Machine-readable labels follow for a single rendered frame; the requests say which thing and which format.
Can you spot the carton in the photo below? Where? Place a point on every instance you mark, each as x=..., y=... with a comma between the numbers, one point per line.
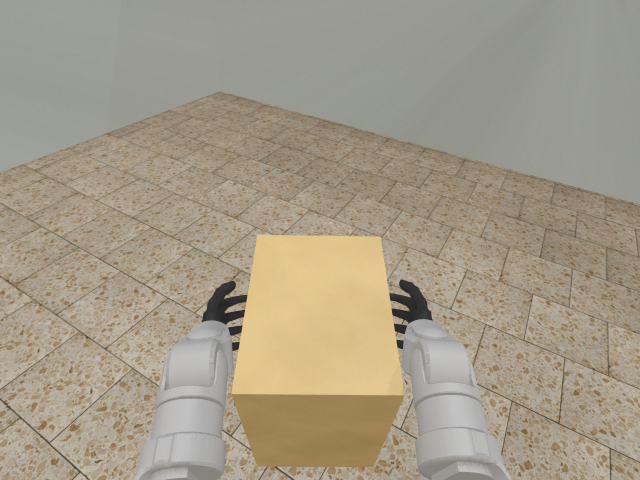
x=318, y=380

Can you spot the left robot hand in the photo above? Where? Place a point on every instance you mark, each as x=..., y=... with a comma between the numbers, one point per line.
x=217, y=306

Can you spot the right robot hand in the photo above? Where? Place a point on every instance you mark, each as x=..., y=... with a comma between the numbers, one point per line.
x=417, y=305

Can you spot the robot left forearm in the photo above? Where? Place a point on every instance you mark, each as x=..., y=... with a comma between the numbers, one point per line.
x=186, y=439

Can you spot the robot right forearm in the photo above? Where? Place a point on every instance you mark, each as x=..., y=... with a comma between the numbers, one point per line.
x=453, y=443

